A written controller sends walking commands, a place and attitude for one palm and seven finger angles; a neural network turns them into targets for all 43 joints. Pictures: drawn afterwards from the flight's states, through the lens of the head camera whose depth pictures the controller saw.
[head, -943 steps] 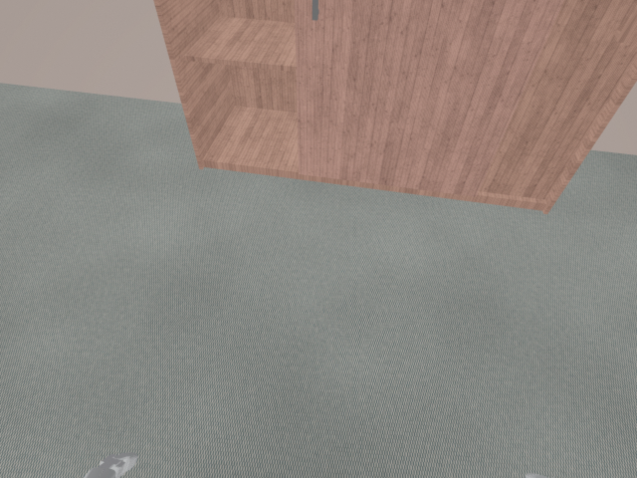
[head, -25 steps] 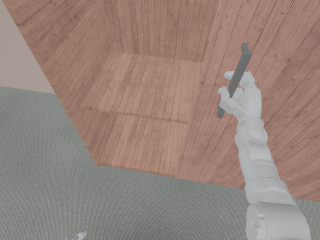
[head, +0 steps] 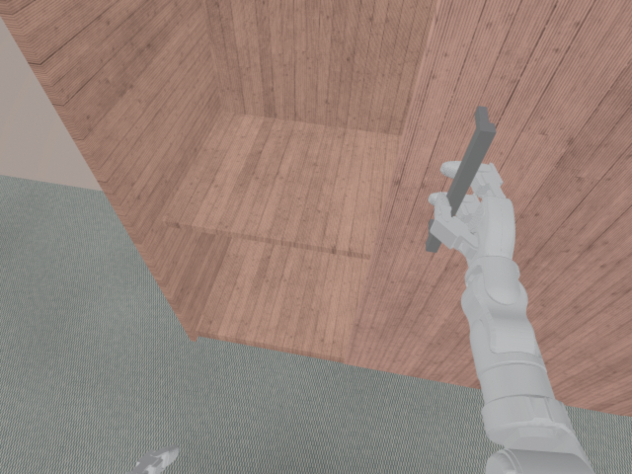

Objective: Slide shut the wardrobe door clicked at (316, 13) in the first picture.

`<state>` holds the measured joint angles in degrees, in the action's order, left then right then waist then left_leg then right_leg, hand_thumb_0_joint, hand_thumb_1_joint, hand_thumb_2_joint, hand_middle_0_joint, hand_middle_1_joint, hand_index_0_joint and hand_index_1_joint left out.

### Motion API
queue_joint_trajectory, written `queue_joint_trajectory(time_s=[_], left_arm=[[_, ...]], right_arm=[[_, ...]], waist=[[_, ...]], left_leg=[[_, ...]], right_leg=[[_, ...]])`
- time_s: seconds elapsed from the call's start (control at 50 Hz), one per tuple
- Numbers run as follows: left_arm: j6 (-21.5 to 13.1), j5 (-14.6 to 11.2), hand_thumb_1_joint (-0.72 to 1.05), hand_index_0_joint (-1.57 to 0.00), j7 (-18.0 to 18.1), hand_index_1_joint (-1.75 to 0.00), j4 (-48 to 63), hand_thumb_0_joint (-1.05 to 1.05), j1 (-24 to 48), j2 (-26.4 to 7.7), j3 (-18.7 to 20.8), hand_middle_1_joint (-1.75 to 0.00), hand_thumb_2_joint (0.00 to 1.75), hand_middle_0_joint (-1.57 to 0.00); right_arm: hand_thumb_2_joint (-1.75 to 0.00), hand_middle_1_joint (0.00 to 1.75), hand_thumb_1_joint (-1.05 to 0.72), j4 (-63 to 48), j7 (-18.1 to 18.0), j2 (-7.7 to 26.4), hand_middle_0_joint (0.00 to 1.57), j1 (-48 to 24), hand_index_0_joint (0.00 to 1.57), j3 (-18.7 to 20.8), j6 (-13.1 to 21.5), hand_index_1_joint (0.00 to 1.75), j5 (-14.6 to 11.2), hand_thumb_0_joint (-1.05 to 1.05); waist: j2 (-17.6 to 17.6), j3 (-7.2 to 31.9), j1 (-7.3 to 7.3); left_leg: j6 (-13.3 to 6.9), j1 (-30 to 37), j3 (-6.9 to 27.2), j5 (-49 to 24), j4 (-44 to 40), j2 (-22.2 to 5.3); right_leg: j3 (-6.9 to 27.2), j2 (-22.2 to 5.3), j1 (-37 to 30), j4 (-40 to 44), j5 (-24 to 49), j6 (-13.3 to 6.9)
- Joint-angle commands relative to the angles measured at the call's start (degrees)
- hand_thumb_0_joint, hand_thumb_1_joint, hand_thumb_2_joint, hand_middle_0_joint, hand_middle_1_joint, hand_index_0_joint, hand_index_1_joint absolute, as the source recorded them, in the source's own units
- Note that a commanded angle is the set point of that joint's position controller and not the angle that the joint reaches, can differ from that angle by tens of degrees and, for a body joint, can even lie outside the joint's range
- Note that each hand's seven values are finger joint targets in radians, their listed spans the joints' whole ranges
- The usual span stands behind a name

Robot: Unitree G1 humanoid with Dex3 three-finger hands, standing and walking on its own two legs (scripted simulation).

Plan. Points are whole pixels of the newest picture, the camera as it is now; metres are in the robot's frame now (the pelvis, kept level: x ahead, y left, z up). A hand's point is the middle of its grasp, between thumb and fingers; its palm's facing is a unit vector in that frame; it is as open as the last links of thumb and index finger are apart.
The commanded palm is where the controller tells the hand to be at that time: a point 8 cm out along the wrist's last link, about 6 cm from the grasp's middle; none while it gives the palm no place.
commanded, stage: tug the door sideways, standing still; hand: right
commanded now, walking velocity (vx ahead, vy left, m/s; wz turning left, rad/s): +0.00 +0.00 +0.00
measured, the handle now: (453, 188) +0.48 -0.11 +0.11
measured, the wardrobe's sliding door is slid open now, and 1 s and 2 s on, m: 0.49 0.39 0.17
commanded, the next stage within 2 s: step sideways, sliding the door along in 0.46 s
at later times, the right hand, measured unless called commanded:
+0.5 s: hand (416, 215) +0.42 -0.06 +0.11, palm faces +0.06 +1.00 -0.03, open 5.6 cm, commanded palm +0.40 -0.06 +0.10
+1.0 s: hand (369, 206) +0.43 +0.00 +0.11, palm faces -0.10 +0.98 -0.15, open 5.8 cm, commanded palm +0.42 -0.04 +0.11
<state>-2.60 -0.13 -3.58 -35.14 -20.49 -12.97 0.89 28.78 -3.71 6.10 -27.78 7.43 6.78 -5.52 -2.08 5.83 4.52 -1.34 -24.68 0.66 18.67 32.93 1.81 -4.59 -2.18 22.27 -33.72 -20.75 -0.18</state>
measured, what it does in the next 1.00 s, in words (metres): lifts its right foot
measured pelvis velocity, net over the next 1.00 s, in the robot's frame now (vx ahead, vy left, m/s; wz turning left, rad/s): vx -0.01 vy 0.05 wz -0.07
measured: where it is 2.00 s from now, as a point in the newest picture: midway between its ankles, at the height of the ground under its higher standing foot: outside the picture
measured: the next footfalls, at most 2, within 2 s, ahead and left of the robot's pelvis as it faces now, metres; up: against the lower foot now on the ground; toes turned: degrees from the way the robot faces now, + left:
right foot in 1.18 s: +0.06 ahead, -0.08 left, +0.00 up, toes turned -12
left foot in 1.42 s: +0.15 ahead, +0.32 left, +0.00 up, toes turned -2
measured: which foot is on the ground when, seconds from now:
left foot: down 0.00-1.00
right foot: down 0.00-0.90, up 0.92-1.00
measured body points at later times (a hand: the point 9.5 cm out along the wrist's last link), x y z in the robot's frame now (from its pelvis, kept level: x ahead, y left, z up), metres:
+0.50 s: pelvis -0.02 +0.00 -0.01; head +0.04 +0.01 +0.44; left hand +0.05 +0.22 -0.14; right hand +0.42 -0.12 +0.11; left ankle -0.03 +0.11 -0.73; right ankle -0.06 -0.12 -0.73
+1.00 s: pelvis -0.01 +0.05 +0.00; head +0.04 +0.07 +0.44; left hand +0.08 +0.28 -0.16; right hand +0.43 -0.06 +0.12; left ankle -0.02 +0.10 -0.73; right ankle -0.08 -0.09 -0.67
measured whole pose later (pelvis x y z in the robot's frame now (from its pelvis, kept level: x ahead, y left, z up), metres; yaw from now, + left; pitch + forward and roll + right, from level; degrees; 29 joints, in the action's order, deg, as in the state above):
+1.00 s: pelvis -0.01 +0.05 +0.00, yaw -4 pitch -1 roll -1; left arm 2.2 -1.5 4.5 -43.1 -14.3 -11.3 0.7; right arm 52.2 -3.2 3.6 -49.4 -1.8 8.2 -3.3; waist -2.7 -8.2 2.2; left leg -6.1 -14.6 -4.7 20.8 36.0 3.0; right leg -0.7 -1.9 22.2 -60.7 -26.9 0.0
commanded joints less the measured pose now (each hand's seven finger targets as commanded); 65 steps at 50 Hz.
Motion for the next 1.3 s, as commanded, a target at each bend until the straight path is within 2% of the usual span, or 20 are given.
queue_joint_trajectory(time_s=[0.0,0.16,0.48,0.54,0.56,0.64,0.78,0.86,0.88,0.9,0.92,0.98,1.04,1.12,1.14,1.16,1.18,1.2,1.24,1.28], left_arm=[[-1.81,-0.13,0.9,-0.2,0.99,-0.3,4.27,0.0,-1.87,-6.73,2.66,-0.3,0.9,-0.2],[-2.1,0.9,0.9,-0.2,0.88,-0.3,0.86,0.0,-3.82,-6.04,3.1,-0.3,0.9,-0.2],[-4.38,1.29,0.9,-0.2,-1.25,-0.3,-1.61,0.0,-4.58,-5.51,2.97,-0.3,0.9,-0.2],[-4.59,1.55,0.9,-0.2,-1.27,-0.3,-2.37,0.0,-5.06,-6.01,3.13,-0.3,0.9,-0.2],[-1.55,-0.47,0.9,-0.2,2.54,-0.3,-0.65,0.0,-2.43,-8.59,3.67,-0.3,0.9,-0.2],[0.77,-1.51,0.9,-0.2,6.65,-0.3,0.99,0.0,3.18,-5.54,1.51,-0.3,0.9,-0.2],[2.24,-0.68,0.9,-0.2,9.04,-0.3,-0.01,0.0,3.04,-6.2,1.82,-0.3,0.9,-0.2],[3.17,-0.75,0.9,-0.2,9.43,-0.3,0.52,0.0,4.77,-6.7,2.04,-0.3,0.9,-0.2],[3.05,-1.35,0.9,-0.2,9.37,-0.3,0.91,0.0,4.61,-6.02,2.16,-0.3,0.9,-0.2],[2.88,-1.6,0.9,-0.2,9.26,-0.3,1.4,0.0,6.42,-5.27,2.46,-0.3,0.9,-0.2],[2.09,-2.12,0.9,-0.2,9.22,-0.3,1.4,0.0,8.42,-6.74,3.06,-0.3,0.9,-0.2],[0.56,0.09,0.9,-0.2,8.77,-0.3,-0.43,0.0,9.19,-4.6,2.19,-0.3,0.9,-0.2],[0.89,0.46,0.9,-0.2,9.21,-0.3,0.26,0.0,10.24,-4.04,2.24,-0.3,0.9,-0.2],[1.41,-0.45,0.9,-0.2,9.76,-0.3,1.7,0.0,10.09,-4.69,2.6,-0.3,0.9,-0.2],[1.77,-0.6,0.9,-0.2,9.62,-0.3,1.24,0.0,8.61,-5.1,2.8,-0.3,0.9,-0.2],[2.04,-0.47,0.9,-0.2,8.92,-0.3,1.8,0.0,9.01,-7.63,3.62,-0.3,0.9,-0.2],[2.18,-0.26,0.9,-0.2,7.6,-0.3,2.5,0.0,12.49,-5.92,2.73,-0.3,0.9,-0.2],[2.27,-0.52,0.9,-0.2,6.24,-0.3,2.18,0.0,14.9,-5.99,1.67,-0.3,0.9,-0.2],[3.42,-0.47,0.9,-0.2,7.32,-0.3,1.69,0.0,14.37,-6.54,2.06,-0.3,0.9,-0.2],[3.9,-0.62,0.9,-0.2,7.7,-0.3,2.11,0.0,14.71,-6.82,1.7,-0.3,0.9,-0.2]], right_arm=[[-0.9,1.4,-0.9,-12.28,-0.97,2.15,0.45,-24.92,0.45,-3.76,3.64,1.4,0.6,0.0],[-0.9,1.4,-0.9,-9.34,-3.96,-5.24,0.45,-34.81,0.45,-10.57,3.82,1.4,2.09,0.0],[-0.9,1.4,-0.9,1.62,-6.03,-16.92,0.45,-47.06,0.45,-21.02,9.53,1.4,2.91,0.0],[-0.9,1.4,-0.9,0.54,-7.43,-14.53,0.45,-53.72,0.45,-19.24,10.48,1.4,3.02,0.0],[-0.9,1.4,-0.9,-0.92,-5.61,16.12,0.45,-57.47,0.45,-2.4,9.75,1.4,6.26,0.0],[-0.9,1.4,-0.9,4.74,-1.04,2.1,0.45,-53.67,0.45,-12.17,7.87,1.4,4.05,0.0],[-0.9,1.4,-0.9,11.14,1.33,0.48,0.45,-54.25,0.45,-13.12,6.5,1.4,1.94,0.0],[-0.9,1.4,-0.9,10.37,1.24,2.6,0.45,-51.2,0.45,-10.99,6.26,1.4,2.29,0.0],[-0.9,1.4,-0.9,9.22,1.17,3.47,0.45,-50.79,0.45,-10.3,5.8,1.4,2.71,0.0],[-0.9,1.4,-0.9,9.65,1.21,4.83,0.45,-51.11,0.45,-8.81,5.35,1.4,2.9,0.0],[-0.9,1.4,-0.9,11.22,1.2,4.71,0.45,-49.5,0.45,-8.4,4.42,1.4,2.99,0.0],[-0.9,1.4,-0.9,7.99,2.0,0.47,0.45,-50.7,0.45,-11.52,5.8,1.4,4.35,0.0],[-0.9,1.4,-0.9,3.86,1.89,2.84,0.45,-49.53,0.45,-9.83,7.88,1.4,4.64,0.0],[-0.9,1.4,-0.9,-1.69,2.27,2.25,0.45,-48.84,0.45,-11.57,8.86,1.4,4.03,0.0],[-0.9,1.4,-0.9,-2.93,2.46,1.11,0.45,-49.47,0.45,-13.33,8.87,1.4,3.66,0.0],[-0.9,1.4,-0.9,-5.05,2.82,-0.34,0.45,-49.75,0.45,-14.36,8.87,1.4,2.58,0.0],[-0.9,1.4,-0.9,-7.62,3.22,-1.84,0.45,-50.27,0.45,-15.09,8.91,1.4,1.34,0.0],[-0.9,1.4,-0.9,-6.27,2.67,0.96,0.45,-49.37,0.45,-12.5,8.62,1.4,1.61,0.0],[-0.9,1.4,-0.9,-8.12,2.43,4.4,0.45,-46.03,0.45,-10.73,6.78,1.4,2.26,0.0],[-0.9,1.4,-0.9,-7.13,1.9,4.02,0.45,-44.77,0.45,-10.92,6.32,1.4,2.95,0.0]], waist=[[3.04,17.36,0.53],[-0.39,24.05,2.57],[1.26,21.52,5.05],[1.33,23.45,5.88],[6.14,27.81,0.08],[0.69,18.74,1.7],[-5.46,8.01,1.71],[2.68,9.01,-0.8],[11.91,11.51,-1.48],[24.55,9.27,-2.29],[27.92,6.61,-3.79],[9.62,4.52,-3.14],[9.35,7.26,-4.0],[11.52,12.88,-2.66],[8.87,15.5,-0.37],[-4.84,18.72,0.34],[-9.24,19.97,-1.03],[-1.61,15.98,-2.49],[-1.69,10.17,-2.0],[-2.57,8.13,-2.79]], left_leg=[[0.61,10.37,-2.36,-38.54,0.62,-0.14],[0.62,7.44,-2.84,-40.07,2.6,-0.65],[0.08,-1.74,-4.34,-26.18,3.13,0.73],[0.11,-1.43,-4.07,-25.62,3.15,0.78],[1.42,12.42,0.83,-24.47,-0.22,-4.6],[0.26,12.19,-2.03,-20.19,0.45,-4.29],[-0.89,-8.1,-2.09,7.69,12.17,-0.63],[-2.82,14.22,-0.07,-10.0,-3.26,-2.11],[-4.95,25.36,5.17,-17.88,-8.98,-6.18],[-9.88,31.47,17.49,-23.67,-12.87,-14.03],[-10.65,32.36,23.26,-33.52,-12.59,-16.83],[-10.24,31.74,10.36,-47.39,-6.82,-14.78],[-8.86,33.63,5.37,-48.84,-5.09,-12.17],[0.24,24.57,0.9,-49.91,1.62,-8.41],[3.43,13.56,-0.15,-44.69,11.31,-7.23],[6.07,-3.67,-0.24,-17.83,30.38,-0.99],[3.69,-11.02,7.86,10.29,45.57,-0.55],[0.96,-13.0,13.07,10.39,48.54,-2.78],[-0.25,-18.99,11.43,11.92,38.57,-7.59],[-0.74,-4.76,8.71,10.69,21.4,-8.01]], right_leg=[[2.05,1.16,-8.96,-1.84,35.6,-0.94],[3.86,1.39,-13.41,-4.62,42.61,-0.39],[7.05,1.11,-13.16,-4.97,33.69,-0.11],[6.82,1.58,-12.5,-4.97,30.22,-0.24],[5.44,-0.56,-10.42,-2.79,21.65,-2.48],[5.44,-2.38,-11.09,1.42,18.28,-3.47],[23.3,-15.55,-26.66,4.43,29.95,-10.02],[11.22,-11.01,-13.3,-6.32,30.84,-5.98],[2.71,-5.31,-5.39,-15.31,25.14,-2.81],[0.27,1.14,6.56,-26.77,0.68,-0.15],[3.64,3.11,13.2,-36.63,-10.38,-0.39],[3.18,-0.29,10.1,-29.55,-6.44,0.41],[-0.96,-0.51,4.47,-13.97,0.53,1.17],[-1.97,-2.22,-14.79,3.87,14.88,-1.37],[1.95,-6.54,-28.28,9.19,25.16,-4.18],[20.4,-20.25,-41.18,10.03,46.18,-12.33],[32.53,-31.6,-44.08,8.28,50.86,-16.69],[31.39,-32.26,-39.38,8.34,42.98,-16.37],[24.36,-30.67,-38.41,5.04,42.92,-14.03],[16.45,-26.49,-23.24,3.61,35.23,-10.44]])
